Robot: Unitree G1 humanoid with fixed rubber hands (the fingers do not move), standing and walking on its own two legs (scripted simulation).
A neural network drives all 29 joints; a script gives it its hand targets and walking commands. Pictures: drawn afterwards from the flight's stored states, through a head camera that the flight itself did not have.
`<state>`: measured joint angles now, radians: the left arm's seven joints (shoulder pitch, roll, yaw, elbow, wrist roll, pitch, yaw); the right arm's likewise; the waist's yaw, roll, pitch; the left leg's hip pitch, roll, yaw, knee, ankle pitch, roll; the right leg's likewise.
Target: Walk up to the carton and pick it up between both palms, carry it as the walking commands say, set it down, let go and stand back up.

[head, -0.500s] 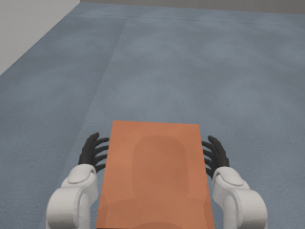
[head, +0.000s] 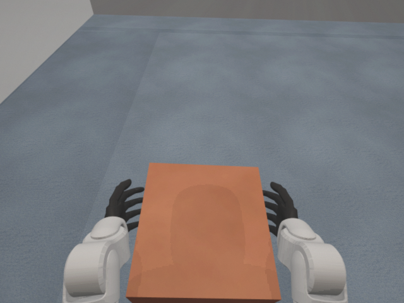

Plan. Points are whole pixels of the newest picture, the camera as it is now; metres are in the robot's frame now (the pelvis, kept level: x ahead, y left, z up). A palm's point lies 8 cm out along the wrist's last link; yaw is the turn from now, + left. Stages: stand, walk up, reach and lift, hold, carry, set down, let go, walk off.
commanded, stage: carry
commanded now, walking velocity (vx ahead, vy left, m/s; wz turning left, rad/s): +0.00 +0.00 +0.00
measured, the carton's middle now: (200, 245) +0.25 +0.00 +0.00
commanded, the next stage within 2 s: none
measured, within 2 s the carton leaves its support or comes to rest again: neither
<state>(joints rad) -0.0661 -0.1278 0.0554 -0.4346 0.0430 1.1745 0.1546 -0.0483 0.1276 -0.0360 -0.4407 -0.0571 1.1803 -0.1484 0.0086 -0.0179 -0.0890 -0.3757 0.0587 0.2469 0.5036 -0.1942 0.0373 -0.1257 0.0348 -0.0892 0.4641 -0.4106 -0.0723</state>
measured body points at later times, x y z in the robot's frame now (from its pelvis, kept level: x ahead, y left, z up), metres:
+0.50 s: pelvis -0.02 -0.01 +0.00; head -0.04 -0.01 +0.45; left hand +0.25 +0.14 +0.06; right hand +0.25 -0.15 +0.05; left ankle +0.04 +0.10 -0.73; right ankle -0.11 -0.06 -0.73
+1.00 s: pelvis -0.04 +0.01 +0.00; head -0.05 +0.01 +0.45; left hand +0.24 +0.16 +0.03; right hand +0.25 -0.13 +0.03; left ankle +0.04 +0.11 -0.73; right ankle -0.11 -0.06 -0.73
